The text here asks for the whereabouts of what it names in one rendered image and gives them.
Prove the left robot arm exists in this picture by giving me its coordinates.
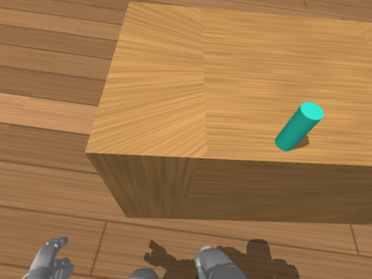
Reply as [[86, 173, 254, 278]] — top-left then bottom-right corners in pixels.
[[22, 267, 53, 279]]

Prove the can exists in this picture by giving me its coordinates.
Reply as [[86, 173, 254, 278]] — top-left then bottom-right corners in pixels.
[[275, 102, 324, 151]]

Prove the left robot hand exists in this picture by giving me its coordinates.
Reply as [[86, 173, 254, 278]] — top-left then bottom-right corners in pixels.
[[29, 237, 74, 279]]

